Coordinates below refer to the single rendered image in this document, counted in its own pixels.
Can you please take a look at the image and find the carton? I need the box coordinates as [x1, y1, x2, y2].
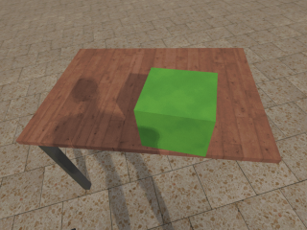
[133, 67, 218, 157]

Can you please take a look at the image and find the table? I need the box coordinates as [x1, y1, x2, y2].
[16, 48, 282, 190]

